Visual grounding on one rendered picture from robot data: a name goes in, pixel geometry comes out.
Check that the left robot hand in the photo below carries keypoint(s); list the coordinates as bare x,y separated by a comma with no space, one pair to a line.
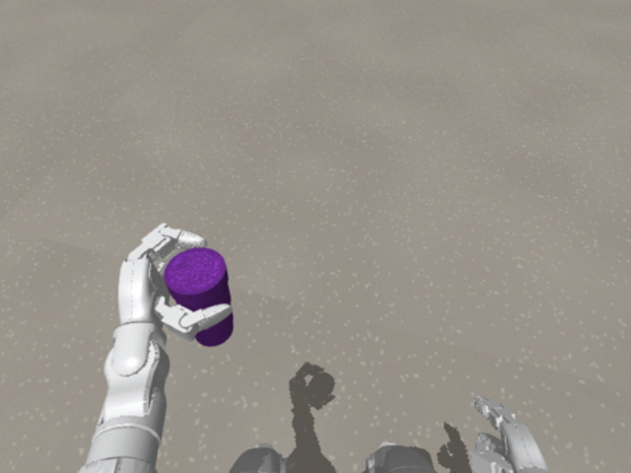
142,291

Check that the left robot arm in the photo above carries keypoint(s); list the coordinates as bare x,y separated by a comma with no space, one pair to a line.
129,431

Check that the cup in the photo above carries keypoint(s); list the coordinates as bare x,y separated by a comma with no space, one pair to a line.
197,278

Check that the right robot hand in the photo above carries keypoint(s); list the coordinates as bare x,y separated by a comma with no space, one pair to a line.
516,450

